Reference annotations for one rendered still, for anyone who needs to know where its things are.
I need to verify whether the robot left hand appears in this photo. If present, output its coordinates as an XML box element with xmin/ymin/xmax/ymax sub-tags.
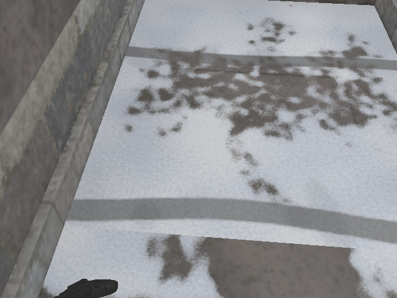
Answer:
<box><xmin>54</xmin><ymin>279</ymin><xmax>118</xmax><ymax>298</ymax></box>

